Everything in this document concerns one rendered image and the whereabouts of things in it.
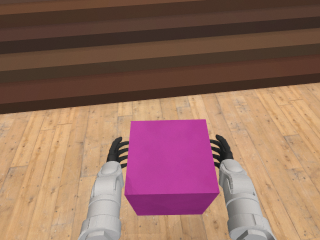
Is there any carton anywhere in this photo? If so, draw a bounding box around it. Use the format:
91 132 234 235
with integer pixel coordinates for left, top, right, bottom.
124 119 220 216

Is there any robot left forearm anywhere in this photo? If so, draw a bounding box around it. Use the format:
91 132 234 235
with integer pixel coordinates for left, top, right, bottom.
77 161 124 240

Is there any robot right hand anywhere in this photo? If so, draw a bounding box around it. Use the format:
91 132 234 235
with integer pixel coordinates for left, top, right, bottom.
210 134 234 168

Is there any robot right forearm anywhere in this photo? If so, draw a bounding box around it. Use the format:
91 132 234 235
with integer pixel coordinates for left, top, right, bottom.
218 159 277 240

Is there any robot left hand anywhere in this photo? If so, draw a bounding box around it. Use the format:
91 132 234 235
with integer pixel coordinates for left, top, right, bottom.
106 136 129 168

